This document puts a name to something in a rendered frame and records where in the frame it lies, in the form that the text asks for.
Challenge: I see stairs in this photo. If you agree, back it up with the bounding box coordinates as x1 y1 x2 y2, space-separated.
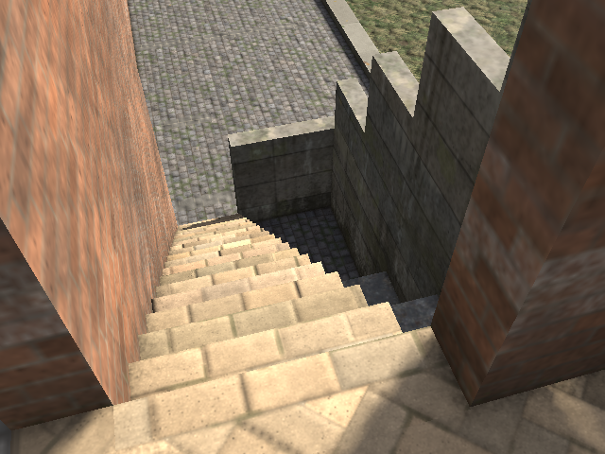
129 214 403 401

